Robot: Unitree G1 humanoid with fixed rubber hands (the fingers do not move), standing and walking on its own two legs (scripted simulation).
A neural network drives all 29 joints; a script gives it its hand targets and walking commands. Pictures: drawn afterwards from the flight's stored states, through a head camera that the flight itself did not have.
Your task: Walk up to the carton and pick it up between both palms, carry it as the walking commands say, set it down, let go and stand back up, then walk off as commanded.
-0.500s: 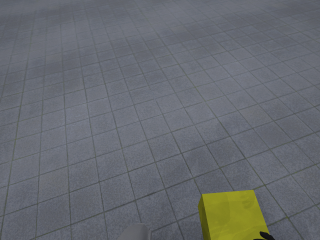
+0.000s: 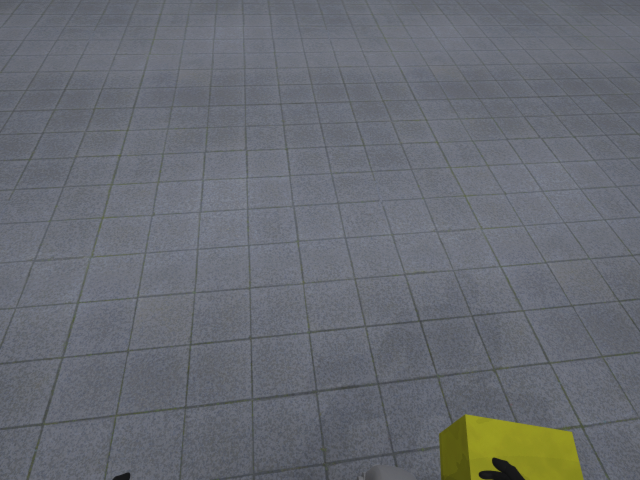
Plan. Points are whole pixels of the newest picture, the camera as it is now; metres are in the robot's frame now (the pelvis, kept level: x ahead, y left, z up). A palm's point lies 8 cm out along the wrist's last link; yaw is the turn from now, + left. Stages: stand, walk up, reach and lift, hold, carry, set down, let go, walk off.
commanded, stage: stand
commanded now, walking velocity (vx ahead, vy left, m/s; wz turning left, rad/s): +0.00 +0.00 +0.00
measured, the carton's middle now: out of the picture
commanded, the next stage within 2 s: none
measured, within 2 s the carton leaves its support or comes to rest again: neither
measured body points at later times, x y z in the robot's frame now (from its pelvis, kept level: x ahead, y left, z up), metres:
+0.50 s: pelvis +0.01 -0.01 +0.01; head +0.01 -0.01 +0.46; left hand +0.05 +0.23 -0.14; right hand +0.03 -0.26 -0.15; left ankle +0.04 +0.09 -0.74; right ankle +0.00 -0.11 -0.74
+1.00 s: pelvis +0.03 -0.02 +0.01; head +0.03 -0.03 +0.46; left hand +0.00 +0.19 -0.15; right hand +0.02 -0.24 -0.16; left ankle +0.04 +0.09 -0.74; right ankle +0.00 -0.11 -0.74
